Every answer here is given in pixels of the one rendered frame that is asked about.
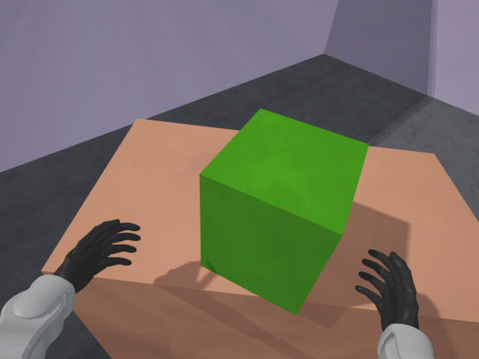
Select right robot hand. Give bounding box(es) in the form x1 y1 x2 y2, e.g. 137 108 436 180
355 249 419 331

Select carton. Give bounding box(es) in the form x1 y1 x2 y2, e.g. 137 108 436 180
200 108 369 316

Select right robot forearm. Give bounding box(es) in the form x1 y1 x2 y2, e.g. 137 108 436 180
377 324 435 359

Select left robot hand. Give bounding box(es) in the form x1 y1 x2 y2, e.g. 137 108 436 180
53 219 141 293

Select left robot forearm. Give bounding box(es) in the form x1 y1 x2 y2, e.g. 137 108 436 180
0 274 76 359

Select pedestal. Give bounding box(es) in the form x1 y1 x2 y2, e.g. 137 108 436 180
41 118 479 359

